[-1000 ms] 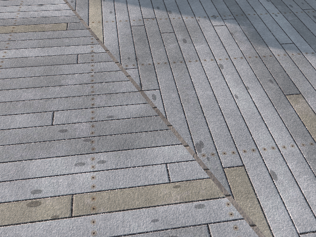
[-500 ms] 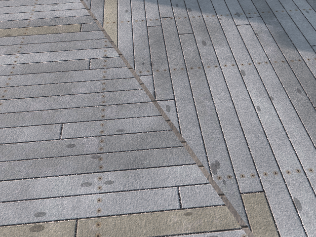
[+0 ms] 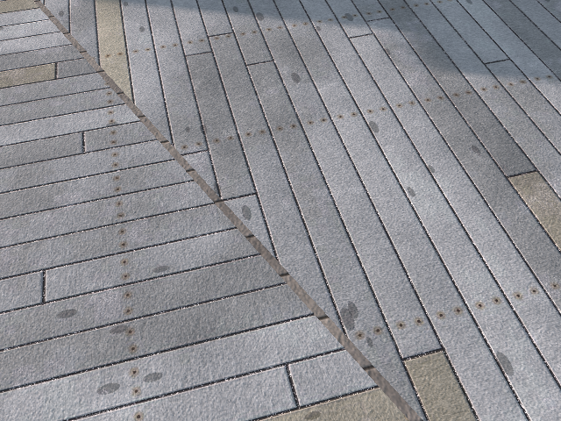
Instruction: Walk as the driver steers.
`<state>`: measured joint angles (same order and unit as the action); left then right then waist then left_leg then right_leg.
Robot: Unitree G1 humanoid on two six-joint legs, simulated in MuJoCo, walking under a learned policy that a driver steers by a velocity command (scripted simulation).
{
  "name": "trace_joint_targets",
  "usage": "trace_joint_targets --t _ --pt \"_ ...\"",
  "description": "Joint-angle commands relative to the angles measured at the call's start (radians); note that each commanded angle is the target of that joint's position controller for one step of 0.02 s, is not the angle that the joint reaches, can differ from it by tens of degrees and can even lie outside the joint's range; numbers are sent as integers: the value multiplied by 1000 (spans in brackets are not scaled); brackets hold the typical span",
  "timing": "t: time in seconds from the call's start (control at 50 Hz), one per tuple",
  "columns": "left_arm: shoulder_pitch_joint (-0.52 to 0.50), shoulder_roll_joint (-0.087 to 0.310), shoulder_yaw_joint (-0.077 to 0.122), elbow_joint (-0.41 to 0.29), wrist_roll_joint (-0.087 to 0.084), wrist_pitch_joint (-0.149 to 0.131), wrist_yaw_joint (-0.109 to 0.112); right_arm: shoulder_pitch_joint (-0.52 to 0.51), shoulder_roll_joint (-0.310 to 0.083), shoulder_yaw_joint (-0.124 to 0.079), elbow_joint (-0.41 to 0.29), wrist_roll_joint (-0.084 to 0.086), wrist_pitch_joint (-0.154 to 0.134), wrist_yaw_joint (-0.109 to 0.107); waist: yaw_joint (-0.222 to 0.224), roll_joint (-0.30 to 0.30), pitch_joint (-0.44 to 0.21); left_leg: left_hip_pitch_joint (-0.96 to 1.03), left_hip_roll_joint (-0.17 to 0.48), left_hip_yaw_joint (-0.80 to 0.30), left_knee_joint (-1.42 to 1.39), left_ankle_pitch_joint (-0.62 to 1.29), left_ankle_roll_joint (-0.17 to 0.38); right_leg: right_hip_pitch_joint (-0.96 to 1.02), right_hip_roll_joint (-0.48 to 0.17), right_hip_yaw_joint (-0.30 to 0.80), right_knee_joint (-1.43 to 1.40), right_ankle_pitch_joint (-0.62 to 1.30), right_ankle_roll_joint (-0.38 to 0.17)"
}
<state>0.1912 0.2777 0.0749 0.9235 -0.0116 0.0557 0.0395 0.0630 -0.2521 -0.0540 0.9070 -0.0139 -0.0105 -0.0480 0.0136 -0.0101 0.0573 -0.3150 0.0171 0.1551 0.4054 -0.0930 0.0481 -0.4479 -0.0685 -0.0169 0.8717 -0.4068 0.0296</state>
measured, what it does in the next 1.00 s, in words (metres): steps on the spot: right foot, then left foot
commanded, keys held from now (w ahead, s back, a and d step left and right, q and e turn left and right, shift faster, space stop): e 0.26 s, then no key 0.02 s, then w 0.06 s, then no key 0.66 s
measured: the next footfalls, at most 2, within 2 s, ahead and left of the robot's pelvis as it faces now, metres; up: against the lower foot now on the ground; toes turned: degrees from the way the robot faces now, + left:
right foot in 0.10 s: +0.05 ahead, -0.12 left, +0.00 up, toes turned -7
left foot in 0.54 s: +0.15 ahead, +0.09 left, +0.00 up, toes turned -14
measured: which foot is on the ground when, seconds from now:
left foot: down 0.00-0.10, up 0.12-0.52, down 0.54-1.00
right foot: up 0.00-0.08, down 0.10-1.00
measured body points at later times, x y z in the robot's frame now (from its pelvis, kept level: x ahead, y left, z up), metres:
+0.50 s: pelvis +0.05 -0.03 +0.01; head +0.07 -0.05 +0.46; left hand +0.20 +0.22 -0.11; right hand +0.13 -0.33 -0.11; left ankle +0.11 +0.11 -0.72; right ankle +0.01 -0.12 -0.74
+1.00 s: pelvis +0.08 -0.01 +0.00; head +0.09 -0.01 +0.45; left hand +0.23 +0.24 -0.13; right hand +0.14 -0.30 -0.13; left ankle +0.11 +0.10 -0.74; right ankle +0.01 -0.12 -0.74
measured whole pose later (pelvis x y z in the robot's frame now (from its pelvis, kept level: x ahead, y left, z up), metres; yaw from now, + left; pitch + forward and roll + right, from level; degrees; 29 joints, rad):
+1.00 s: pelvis +0.08 -0.01 +0.00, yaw -14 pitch -2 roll +0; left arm 0.16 0.27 0.04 0.98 0.00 0.01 0.03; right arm 0.06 -0.26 -0.04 1.03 0.00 -0.02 -0.01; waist 0.00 0.00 0.05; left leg -0.21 -0.01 0.00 0.49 -0.26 0.01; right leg -0.12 0.04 0.11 0.48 -0.33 -0.01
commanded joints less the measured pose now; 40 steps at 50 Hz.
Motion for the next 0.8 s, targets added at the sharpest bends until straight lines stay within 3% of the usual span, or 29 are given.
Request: trace_joint_targets --t 0.02,0.06,0.08,0.1,0.12,0.14,0.16,0.18,0.2,0.24,0.28,0.32,0.34,0.36,0.42,0.46,0.5,0.52,0.54,0.56,0.58,0.6,0.66,0.7,0.8 --pt "62 81 24 -46 -1 -2 -12 -58 -179 -42 -62 14 6 -12 20 118 -135 49 294 -186 -184 -101 167 139 4 -30 -89 36 -23" --pt "114 82 31 -33 1 -1 -25 -74 -179 -43 -61 34 20 -10 58 105 -130 39 270 -138 -115 -142 118 235 34 -68 -272 137 -65" --pt "137 101 39 -28 9 -1 -29 -48 -153 -40 -48 41 26 -7 64 58 -109 3 229 -92 -15 -181 61 284 39 -32 -384 186 -101" --pt "147 180 57 -45 12 -3 -19 -2 -102 -32 -42 26 33 2 39 -161 -73 -140 120 18 254 -298 -41 339 -131 241 -556 314 -183" --pt "117 284 69 -89 23 -13 -12 -71 -88 -30 -99 5 27 -4 27 -314 -27 -366 -41 -24 454 -546 -108 320 -312 560 -613 432 -347" --pt "114 253 62 -94 53 -42 -14 -153 -110 -38 -121 3 22 -5 52 -206 -53 -354 -37 -168 627 -541 -93 271 -294 548 -629 390 -382" --pt "57 236 59 -105 44 -65 -11 -120 -130 -47 -112 16 21 -4 8 -168 -58 -364 -19 -206 668 -441 -79 278 -240 450 -620 370 -326" --pt "-1 214 58 -121 20 -74 -8 -80 -147 -57 -83 14 20 -9 -17 -119 -63 -367 -5 -215 668 -364 -76 293 -194 385 -600 345 -264" --pt "-30 183 49 -133 2 -76 -5 -71 -163 -64 -69 6 19 -14 -19 -108 -72 -370 2 -218 660 -315 -80 309 -177 358 -588 370 -233" --pt "-2 148 36 -133 1 -73 1 -70 -145 -65 -68 7 11 -10 -18 -97 -112 -333 -14 -216 676 -252 -93 333 -150 326 -567 493 -233" --pt "28 147 35 -129 4 -71 7 -67 -126 -60 -65 19 4 -8 -10 -96 -134 -342 -16 -219 614 -219 -104 403 -144 313 -551 547 -241" --pt "63 140 34 -115 -6 -70 11 -84 -110 -52 -62 24 -3 4 16 -109 -142 -328 1 -210 467 -164 -109 439 -127 321 -599 253 -236" --pt "69 147 35 -109 -8 -70 12 -113 -107 -49 -69 27 -8 13 33 -128 -120 -316 5 -204 402 -146 -112 429 -126 340 -635 104 -238" --pt "56 151 33 -108 1 -71 13 -139 -109 -48 -75 28 -12 18 40 -141 -80 -296 6 -202 347 -144 -113 402 -124 346 -645 89 -237" --pt "31 161 31 -104 20 -71 4 -124 -112 -41 -64 24 -29 31 42 -137 -67 -158 2 -184 225 -175 -108 345 -113 306 -599 283 -243" --pt "17 159 26 -101 18 -68 -5 -91 -123 -41 -50 26 -37 36 32 -135 -85 -68 -6 -169 178 -178 -96 326 -117 310 -559 434 -246" --pt "-21 137 13 -102 7 -64 -8 -34 -119 -38 -26 21 -43 43 -16 -108 -95 51 -11 -156 15 -49 -70 302 -95 300 -502 514 -214" --pt "-11 123 7 -97 7 -65 -8 -6 -133 -39 -15 9 -44 43 -32 -78 -106 141 12 -183 -70 95 -53 278 -70 295 -480 504 -175" --pt "7 94 -4 -98 24 -70 -8 33 -182 -46 -6 -7 -45 39 -26 -11 -155 267 113 -273 -54 315 -23 233 -23 257 -422 428 -125" --pt "64 81 -5 -94 34 -75 -11 29 -241 -54 -3 -8 -38 35 32 130 -173 340 193 -343 9 482 52 148 76 183 -358 211 -83" --pt "56 63 -12 -93 28 -72 -8 4 -179 -37 5 -3 -30 36 29 190 -185 299 229 -386 -6 371 131 152 87 145 -356 110 -48" --pt "16 87 -9 -94 24 -68 -7 -26 -135 -24 0 1 -28 40 20 174 -161 257 212 -390 -26 264 130 177 73 140 -366 133 -36" --pt "-2 127 1 -80 18 -45 -3 -52 -154 -21 -1 4 -38 47 10 107 -133 192 119 -294 3 214 55 245 59 159 -402 327 -52" --pt "-8 125 1 -70 16 -42 -7 -29 -159 -20 16 12 -43 47 -1 60 -138 192 78 -245 36 230 24 277 55 166 -411 406 -71" --pt "-19 104 -4 -37 15 -45 -12 -25 -143 -12 41 14 -29 39 -12 16 -124 203 55 -221 60 214 16 284 54 167 -424 441 -72"
Velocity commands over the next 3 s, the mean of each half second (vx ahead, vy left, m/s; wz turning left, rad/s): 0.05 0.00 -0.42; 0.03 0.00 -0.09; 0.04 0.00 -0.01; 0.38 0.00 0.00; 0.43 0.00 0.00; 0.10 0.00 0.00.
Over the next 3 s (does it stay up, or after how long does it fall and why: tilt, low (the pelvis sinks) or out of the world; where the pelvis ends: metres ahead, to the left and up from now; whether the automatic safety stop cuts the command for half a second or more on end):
stays up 0.65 -0.13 0.00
